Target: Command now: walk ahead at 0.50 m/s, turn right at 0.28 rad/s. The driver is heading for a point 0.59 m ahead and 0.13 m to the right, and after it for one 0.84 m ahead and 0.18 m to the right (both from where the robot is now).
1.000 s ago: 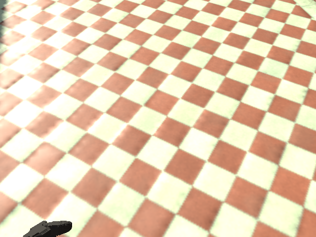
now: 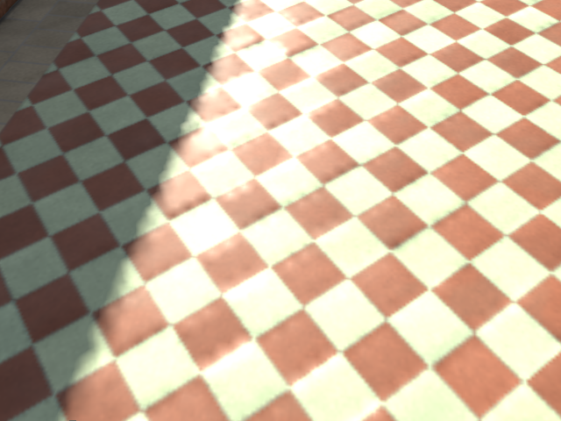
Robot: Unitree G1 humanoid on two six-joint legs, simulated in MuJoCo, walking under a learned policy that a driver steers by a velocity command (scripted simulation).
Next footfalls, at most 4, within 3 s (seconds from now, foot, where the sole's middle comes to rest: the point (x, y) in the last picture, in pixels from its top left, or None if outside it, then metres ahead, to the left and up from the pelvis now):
0.44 left None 0.42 0.09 -0.76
0.92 right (397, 375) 0.57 -0.26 -0.76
1.42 left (299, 354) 0.63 -0.03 -0.76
1.90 right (393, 355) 0.62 -0.26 -0.76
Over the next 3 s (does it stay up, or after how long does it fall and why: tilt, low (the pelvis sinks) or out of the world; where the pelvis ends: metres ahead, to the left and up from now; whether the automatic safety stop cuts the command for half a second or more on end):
stays up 0.57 -0.18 0.03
